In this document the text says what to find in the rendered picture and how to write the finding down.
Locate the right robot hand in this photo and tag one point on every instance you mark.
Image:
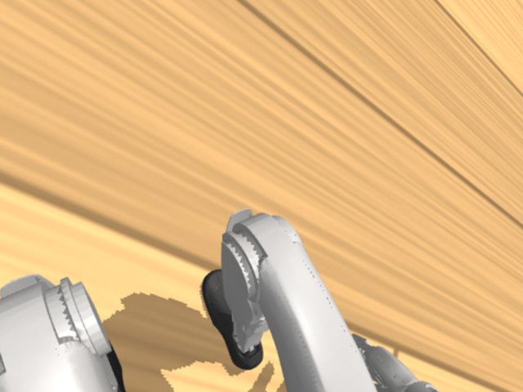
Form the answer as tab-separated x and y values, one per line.
384	368

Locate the right robot foot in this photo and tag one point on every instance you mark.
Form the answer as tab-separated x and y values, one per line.
220	315

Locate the left robot foot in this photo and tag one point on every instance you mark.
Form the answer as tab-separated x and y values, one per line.
117	369

